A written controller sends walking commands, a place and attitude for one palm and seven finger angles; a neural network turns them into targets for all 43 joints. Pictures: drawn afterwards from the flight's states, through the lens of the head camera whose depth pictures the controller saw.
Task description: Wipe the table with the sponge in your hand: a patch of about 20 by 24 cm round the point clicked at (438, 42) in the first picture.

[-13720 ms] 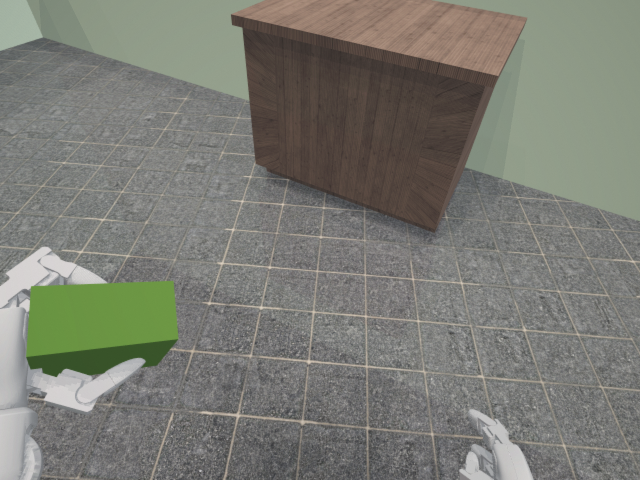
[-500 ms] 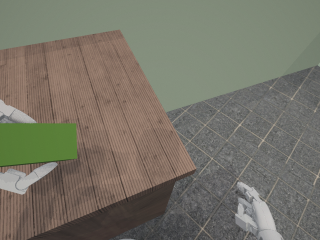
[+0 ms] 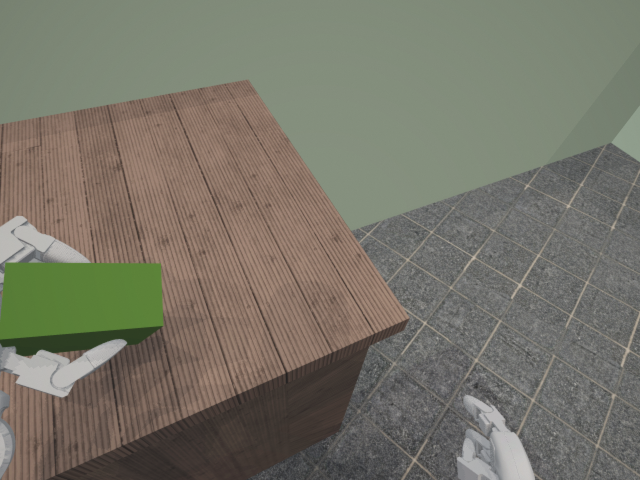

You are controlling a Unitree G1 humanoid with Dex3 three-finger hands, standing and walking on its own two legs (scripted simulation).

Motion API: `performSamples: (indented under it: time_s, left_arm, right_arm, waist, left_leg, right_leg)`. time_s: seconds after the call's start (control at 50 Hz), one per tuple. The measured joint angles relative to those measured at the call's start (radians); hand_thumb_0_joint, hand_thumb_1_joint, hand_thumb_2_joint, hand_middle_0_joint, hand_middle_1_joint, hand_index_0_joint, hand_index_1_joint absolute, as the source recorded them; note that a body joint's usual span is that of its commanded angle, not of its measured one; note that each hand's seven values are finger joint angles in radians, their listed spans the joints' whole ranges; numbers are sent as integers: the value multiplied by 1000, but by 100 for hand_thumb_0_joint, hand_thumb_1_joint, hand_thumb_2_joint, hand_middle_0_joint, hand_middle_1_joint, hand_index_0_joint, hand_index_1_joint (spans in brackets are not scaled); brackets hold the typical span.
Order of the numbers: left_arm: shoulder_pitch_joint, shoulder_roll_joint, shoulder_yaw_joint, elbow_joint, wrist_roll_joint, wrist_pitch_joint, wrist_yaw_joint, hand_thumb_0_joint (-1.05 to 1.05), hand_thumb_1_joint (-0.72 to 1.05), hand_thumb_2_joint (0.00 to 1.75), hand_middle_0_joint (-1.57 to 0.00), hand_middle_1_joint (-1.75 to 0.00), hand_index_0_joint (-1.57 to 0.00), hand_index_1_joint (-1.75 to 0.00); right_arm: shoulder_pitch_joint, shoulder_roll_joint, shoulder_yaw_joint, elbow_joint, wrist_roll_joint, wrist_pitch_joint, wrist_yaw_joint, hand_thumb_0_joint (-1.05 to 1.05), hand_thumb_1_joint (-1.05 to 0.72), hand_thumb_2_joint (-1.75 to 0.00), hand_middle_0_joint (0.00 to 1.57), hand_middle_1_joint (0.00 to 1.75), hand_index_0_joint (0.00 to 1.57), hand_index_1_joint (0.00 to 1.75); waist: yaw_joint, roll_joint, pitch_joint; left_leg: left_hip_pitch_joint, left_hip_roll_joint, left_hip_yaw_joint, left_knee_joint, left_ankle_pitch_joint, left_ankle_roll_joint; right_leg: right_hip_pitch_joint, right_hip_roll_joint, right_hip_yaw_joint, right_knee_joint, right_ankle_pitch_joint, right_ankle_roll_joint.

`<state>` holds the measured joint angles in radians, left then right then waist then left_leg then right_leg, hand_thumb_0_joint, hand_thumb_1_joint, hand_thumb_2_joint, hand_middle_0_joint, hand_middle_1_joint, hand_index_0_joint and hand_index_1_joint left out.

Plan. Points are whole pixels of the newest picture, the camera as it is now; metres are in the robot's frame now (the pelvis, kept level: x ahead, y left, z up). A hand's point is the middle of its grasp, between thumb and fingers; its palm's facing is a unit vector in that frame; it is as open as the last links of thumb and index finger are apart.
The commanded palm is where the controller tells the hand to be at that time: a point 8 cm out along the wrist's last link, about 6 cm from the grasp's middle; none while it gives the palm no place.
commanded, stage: come to a stop and stand still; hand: left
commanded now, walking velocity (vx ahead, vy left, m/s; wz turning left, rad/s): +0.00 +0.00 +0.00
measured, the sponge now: (105, 309) +0.23 +0.23 +0.15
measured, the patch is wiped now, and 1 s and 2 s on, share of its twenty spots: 0.00 0.00 0.00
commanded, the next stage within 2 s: look again from close up in 0.12 s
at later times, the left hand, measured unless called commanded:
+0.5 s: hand (77, 315) +0.22 +0.24 +0.16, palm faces +0.38 -0.84 -0.40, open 9.9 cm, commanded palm +0.17 +0.27 +0.17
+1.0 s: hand (149, 304) +0.24 +0.19 +0.15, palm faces +0.33 -0.87 -0.37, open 9.9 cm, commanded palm +0.18 +0.23 +0.17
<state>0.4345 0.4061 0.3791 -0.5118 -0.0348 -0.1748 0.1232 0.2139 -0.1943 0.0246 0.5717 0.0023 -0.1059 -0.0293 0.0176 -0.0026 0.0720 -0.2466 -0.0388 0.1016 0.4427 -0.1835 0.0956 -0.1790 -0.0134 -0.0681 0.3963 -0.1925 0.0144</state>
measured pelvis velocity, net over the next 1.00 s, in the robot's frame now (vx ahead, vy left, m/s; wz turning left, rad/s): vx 0.02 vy -0.05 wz -0.01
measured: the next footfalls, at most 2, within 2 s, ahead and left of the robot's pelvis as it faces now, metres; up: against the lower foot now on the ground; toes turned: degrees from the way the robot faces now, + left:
none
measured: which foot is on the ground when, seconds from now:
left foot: down 0.00-1.00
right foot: down 0.00-1.00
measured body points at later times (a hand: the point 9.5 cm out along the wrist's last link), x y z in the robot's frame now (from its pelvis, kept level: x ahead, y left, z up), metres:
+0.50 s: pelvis +0.01 -0.01 +0.00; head +0.02 +0.00 +0.45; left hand +0.19 +0.28 +0.18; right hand +0.19 -0.23 -0.07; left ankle +0.04 +0.05 -0.74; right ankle +0.01 -0.13 -0.74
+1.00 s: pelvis +0.02 -0.05 +0.00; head +0.03 -0.04 +0.45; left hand +0.21 +0.23 +0.18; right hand +0.19 -0.28 -0.07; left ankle +0.04 +0.05 -0.74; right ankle +0.01 -0.13 -0.74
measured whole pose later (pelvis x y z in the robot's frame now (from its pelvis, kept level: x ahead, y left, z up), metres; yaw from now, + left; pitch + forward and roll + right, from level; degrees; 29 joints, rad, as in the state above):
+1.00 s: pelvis +0.02 -0.05 +0.00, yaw -1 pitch -1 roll -1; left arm 0.46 0.37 0.33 -0.50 -0.08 -0.11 0.11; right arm 0.19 -0.19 0.01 0.57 0.01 -0.06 -0.04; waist 0.00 -0.01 0.04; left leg -0.24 0.02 0.08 0.45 -0.21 0.03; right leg -0.16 0.05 -0.08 0.38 -0.21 -0.05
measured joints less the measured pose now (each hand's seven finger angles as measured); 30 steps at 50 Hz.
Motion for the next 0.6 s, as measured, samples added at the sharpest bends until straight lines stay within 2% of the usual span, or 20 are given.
performSamples:
  time_s: [0.06, 0.18, 0.28, 0.42, 0.6]
  left_arm:
    - [16, -18, -3, 42, 1, 7, -3, -1, -49, 102, -76, -136, -76, -135]
    - [19, -63, -57, 69, 12, 41, -11, -1, -49, 102, -76, -136, -76, -135]
    - [6, -50, -72, 21, 12, 37, -9, -1, -49, 102, -76, -136, -76, -135]
    - [14, -16, -32, -5, -4, 2, -4, -1, -49, 102, -76, -135, -76, -135]
    - [24, -63, -67, 65, -8, 38, -11, -1, -49, 102, -76, -135, -77, -135]
  right_arm:
    - [6, -4, -3, 5, 1, 6, 1, 1, -90, -90, 20, 30, 20, 30]
    - [14, -11, -7, 14, 0, 5, -3, 1, -90, -90, 20, 30, 20, 30]
    - [4, -13, -9, 11, -3, -7, -6, 1, -90, -90, 20, 30, 20, 30]
    - [-22, -13, -13, 2, -2, -6, -5, 1, -90, -90, 20, 29, 20, 30]
    - [-18, -15, -9, 5, 5, 12, -9, 1, -90, -90, 20, 29, 20, 30]
  waist:
    - [-3, 8, -12]
    - [3, -2, -6]
    - [5, -15, 7]
    - [2, 1, -6]
    - [11, 17, -22]
  left_leg:
    - [5, -4, 7, -14, 5, 2]
    - [16, -6, 6, -15, 5, 6]
    - [16, -5, -4, -3, 0, 4]
    - [18, 1, -7, -5, -2, -5]
    - [29, 10, -8, -13, -4, -12]
  right_leg:
    - [0, -3, 8, -5, 4, 4]
    - [9, -6, 7, -2, 0, 7]
    - [15, -4, -3, 4, -7, 3]
    - [20, 2, -5, -6, -6, -3]
    - [31, 13, -5, -17, -6, -12]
